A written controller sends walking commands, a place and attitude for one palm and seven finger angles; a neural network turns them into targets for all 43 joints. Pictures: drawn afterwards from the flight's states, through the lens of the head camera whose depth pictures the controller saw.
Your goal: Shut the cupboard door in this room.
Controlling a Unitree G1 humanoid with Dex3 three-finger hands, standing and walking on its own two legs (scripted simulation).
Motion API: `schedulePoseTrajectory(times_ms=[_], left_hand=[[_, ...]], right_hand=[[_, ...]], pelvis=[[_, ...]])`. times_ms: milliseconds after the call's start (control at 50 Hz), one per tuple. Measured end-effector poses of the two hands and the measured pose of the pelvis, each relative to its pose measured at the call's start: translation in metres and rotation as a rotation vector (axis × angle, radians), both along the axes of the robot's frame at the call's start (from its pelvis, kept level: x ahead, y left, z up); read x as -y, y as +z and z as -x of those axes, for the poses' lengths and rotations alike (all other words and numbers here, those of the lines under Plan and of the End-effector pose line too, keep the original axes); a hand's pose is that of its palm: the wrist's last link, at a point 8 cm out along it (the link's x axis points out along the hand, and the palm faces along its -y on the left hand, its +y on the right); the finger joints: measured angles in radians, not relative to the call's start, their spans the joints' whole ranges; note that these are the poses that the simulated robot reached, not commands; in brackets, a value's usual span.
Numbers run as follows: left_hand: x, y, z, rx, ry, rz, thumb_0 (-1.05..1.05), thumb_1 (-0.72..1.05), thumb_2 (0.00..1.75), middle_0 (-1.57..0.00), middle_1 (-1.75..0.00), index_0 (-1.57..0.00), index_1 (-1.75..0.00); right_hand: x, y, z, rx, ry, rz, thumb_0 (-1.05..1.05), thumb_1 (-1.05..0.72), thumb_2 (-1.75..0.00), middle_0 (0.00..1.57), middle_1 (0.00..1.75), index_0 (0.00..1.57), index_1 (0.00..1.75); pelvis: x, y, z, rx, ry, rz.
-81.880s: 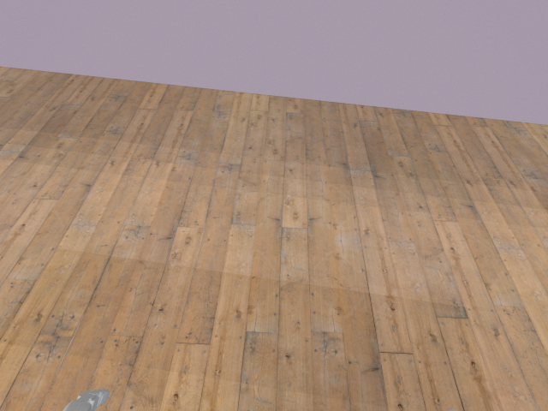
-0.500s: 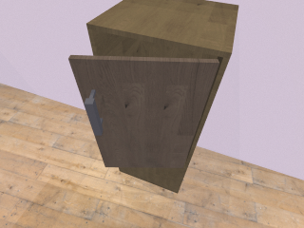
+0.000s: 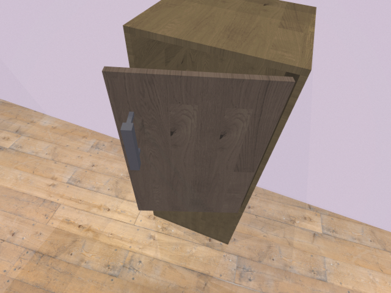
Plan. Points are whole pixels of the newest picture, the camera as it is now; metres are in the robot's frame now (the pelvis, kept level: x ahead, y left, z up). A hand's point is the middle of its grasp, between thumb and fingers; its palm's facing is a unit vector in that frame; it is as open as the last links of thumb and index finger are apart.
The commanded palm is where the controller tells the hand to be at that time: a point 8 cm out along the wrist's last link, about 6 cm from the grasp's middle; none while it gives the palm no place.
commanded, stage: come to a stop and stand still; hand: left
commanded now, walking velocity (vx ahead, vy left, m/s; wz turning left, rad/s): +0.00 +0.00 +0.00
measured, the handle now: (133, 141) +0.43 +0.18 +0.05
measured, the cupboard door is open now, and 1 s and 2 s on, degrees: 21 21 21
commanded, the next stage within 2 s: look again from close up in 0.08 s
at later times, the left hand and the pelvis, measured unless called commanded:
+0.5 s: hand out of the picture -0.02 +0.16 -0.18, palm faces +0.00 -0.99 -0.16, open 7.4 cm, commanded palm none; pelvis +0.00 +0.00 +0.00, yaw +0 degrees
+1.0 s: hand (124, 241) +0.21 +0.15 +0.01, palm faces +0.16 -0.99 -0.06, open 7.0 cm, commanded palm +0.10 +0.20 -0.05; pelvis -0.02 -0.02 -0.02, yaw +1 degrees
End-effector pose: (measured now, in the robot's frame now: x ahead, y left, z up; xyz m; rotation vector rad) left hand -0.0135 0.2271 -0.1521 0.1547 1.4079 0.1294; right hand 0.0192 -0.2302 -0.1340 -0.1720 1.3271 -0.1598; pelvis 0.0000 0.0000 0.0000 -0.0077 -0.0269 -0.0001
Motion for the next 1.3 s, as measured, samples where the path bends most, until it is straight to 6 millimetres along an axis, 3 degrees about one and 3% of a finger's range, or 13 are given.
schedulePoseTrajectory(times_ms=[260, 780, 800, 860, 920, 960, 1000, 1040, 1080, 1160, 1200, 1240, 1300], left_hand=[[0.01, 0.0, 0.005, -0.012, 0.002, 0.021, 0.0, 0.9, 0.9, -0.2, -0.3, -0.2, -0.29], [0.016, 0.002, 0.005, -0.009, -0.003, 0.016, 0.0, 0.9, 0.9, -0.2, -0.3, -0.2, -0.29], [0.012, 0.007, -0.006, 0.045, 0.054, 0.016, 0.01, 0.9, 0.9, -0.2, -0.3, -0.2, -0.29], [0.001, 0.061, -0.076, 0.5, 0.087, -0.052, 0.02, 0.9, 0.9, -0.21, -0.31, -0.21, -0.3], [0.006, 0.121, -0.143, 0.897, 0.068, -0.074, 0.02, 0.91, 0.9, -0.23, -0.33, -0.22, -0.32], [0.015, 0.152, -0.176, 1.12, 0.023, -0.053, 0.01, 0.91, 0.9, -0.24, -0.35, -0.24, -0.34], [0.026, 0.168, -0.193, 1.307, -0.022, 0.003, 0.01, 0.91, 0.9, -0.27, -0.38, -0.27, -0.37], [0.037, 0.167, -0.194, 1.445, -0.072, 0.083, 0.01, 0.91, 0.9, -0.29, -0.41, -0.29, -0.4], [0.043, 0.15, -0.183, 1.488, -0.106, 0.139, 0.0, 0.91, 0.9, -0.33, -0.44, -0.33, -0.43], [0.037, 0.094, -0.136, 1.311, -0.04, 0.142, 0.0, 0.9, 0.9, -0.4, -0.51, -0.4, -0.51], [0.03, 0.079, -0.11, 1.221, 0.014, 0.086, 0.01, 0.9, 0.9, -0.44, -0.55, -0.44, -0.55], [0.023, 0.083, -0.094, 1.215, 0.037, 0.01, 0.01, 0.9, 0.9, -0.47, -0.59, -0.47, -0.59], [0.021, 0.114, -0.096, 1.369, 0.001, -0.068, 0.02, 0.9, 0.9, -0.53, -0.65, -0.52, -0.65]], right_hand=[[0.001, 0.001, -0.001, -0.001, -0.005, 0.002, 0.01, -0.92, -0.9, 0.2, 0.3, 0.2, 0.3], [0.002, -0.001, 0.016, -0.04, -0.023, -0.011, 0.01, -0.93, -0.9, 0.2, 0.3, 0.2, 0.3], [0.003, 0.001, 0.014, -0.003, -0.019, 0.002, 0.01, -0.93, -0.9, 0.2, 0.3, 0.2, 0.3], [0.011, 0.013, -0.007, 0.227, 0.005, 0.047, 0.01, -0.92, -0.9, 0.2, 0.3, 0.2, 0.3], [0.02, 0.019, -0.037, 0.434, 0.023, 0.041, 0.01, -0.92, -0.9, 0.2, 0.3, 0.2, 0.3], [0.027, 0.023, -0.059, 0.556, 0.04, 0.038, 0.01, -0.92, -0.9, 0.2, 0.3, 0.2, 0.3], [0.034, 0.028, -0.08, 0.657, 0.059, 0.038, 0.01, -0.91, -0.9, 0.2, 0.3, 0.2, 0.3], [0.041, 0.031, -0.099, 0.727, 0.087, 0.044, 0.01, -0.91, -0.9, 0.2, 0.3, 0.2, 0.3], [0.048, 0.032, -0.116, 0.77, 0.12, 0.055, 0.01, -0.91, -0.9, 0.2, 0.3, 0.2, 0.3], [0.06, 0.031, -0.147, 0.814, 0.187, 0.082, 0.01, -0.91, -0.9, 0.2, 0.3, 0.2, 0.3], [0.061, 0.028, -0.161, 0.831, 0.219, 0.09, 0.01, -0.91, -0.9, 0.2, 0.3, 0.2, 0.3], [0.06, 0.022, -0.172, 0.845, 0.248, 0.09, 0.01, -0.91, -0.9, 0.2, 0.3, 0.2, 0.3], [0.053, 0.007, -0.184, 0.853, 0.277, 0.069, 0.01, -0.91, -0.9, 0.2, 0.3, 0.2, 0.3]], pelvis=[[0.001, 0.002, 0.001, 0.0, -0.003, -0.002], [0.005, 0.003, 0.003, -0.002, -0.005, 0.002], [0.006, 0.002, 0.005, 0.001, -0.001, 0.003], [0.009, -0.001, 0.008, -0.005, -0.005, -0.008], [0.012, -0.008, 0.014, -0.015, 0.016, -0.012], [0.015, -0.014, 0.019, -0.041, 0.022, -0.006], [0.02, -0.025, 0.025, -0.084, 0.012, -0.008], [0.027, -0.038, 0.029, -0.124, -0.001, -0.013], [0.035, -0.052, 0.033, -0.149, -0.005, -0.016], [0.047, -0.074, 0.034, -0.18, 0.009, -0.011], [0.052, -0.081, 0.033, -0.196, 0.019, 0.0], [0.056, -0.088, 0.03, -0.209, 0.03, 0.015], [0.059, -0.097, 0.028, -0.227, 0.042, 0.035]])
